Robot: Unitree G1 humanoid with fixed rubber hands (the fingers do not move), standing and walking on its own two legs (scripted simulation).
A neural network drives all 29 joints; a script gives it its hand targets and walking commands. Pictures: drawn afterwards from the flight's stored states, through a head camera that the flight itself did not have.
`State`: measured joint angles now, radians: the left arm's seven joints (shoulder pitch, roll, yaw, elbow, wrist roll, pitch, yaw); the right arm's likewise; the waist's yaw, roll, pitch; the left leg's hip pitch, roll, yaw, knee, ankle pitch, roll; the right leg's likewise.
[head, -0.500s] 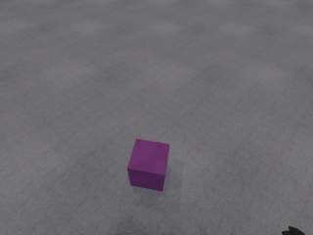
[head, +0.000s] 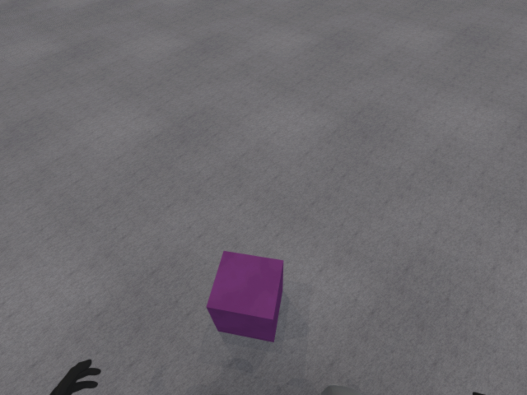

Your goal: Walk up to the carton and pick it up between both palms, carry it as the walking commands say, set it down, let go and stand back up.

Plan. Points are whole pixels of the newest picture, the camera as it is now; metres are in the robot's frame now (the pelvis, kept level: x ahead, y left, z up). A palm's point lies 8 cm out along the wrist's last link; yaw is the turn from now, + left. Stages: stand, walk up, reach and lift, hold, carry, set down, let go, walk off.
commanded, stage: walk up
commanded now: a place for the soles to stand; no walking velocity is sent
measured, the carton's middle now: (249, 297) +0.51 +0.09 -0.62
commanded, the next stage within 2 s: none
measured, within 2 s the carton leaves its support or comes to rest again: neither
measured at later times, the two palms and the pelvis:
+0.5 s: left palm out of the picture +0.07 +0.38 -0.06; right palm (496, 377) +0.16 -0.31 -0.06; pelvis +0.01 +0.03 +0.02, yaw +1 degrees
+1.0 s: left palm out of the picture +0.16 +0.48 -0.07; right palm out of the picture +0.12 -0.19 -0.10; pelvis +0.07 +0.14 +0.00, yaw -5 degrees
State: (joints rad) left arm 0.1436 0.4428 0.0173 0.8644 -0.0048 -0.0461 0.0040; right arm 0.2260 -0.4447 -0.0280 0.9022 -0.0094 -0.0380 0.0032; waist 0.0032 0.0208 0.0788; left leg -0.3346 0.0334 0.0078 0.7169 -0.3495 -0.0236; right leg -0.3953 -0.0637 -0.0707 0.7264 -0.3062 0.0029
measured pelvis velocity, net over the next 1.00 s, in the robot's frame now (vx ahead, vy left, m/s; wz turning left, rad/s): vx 0.07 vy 0.14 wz -0.09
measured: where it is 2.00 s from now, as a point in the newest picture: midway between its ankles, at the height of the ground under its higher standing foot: outside the picture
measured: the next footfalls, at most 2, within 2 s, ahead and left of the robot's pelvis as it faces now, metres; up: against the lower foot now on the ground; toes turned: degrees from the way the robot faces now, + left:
left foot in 0.66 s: +0.15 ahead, +0.30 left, +0.00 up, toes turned -19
right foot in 0.90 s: +0.13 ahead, +0.04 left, +0.00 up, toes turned -11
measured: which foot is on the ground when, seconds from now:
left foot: down 0.00-0.40, up 0.42-0.64, down 0.66-1.00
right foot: down 0.00-0.68, up 0.70-0.88, down 0.90-1.00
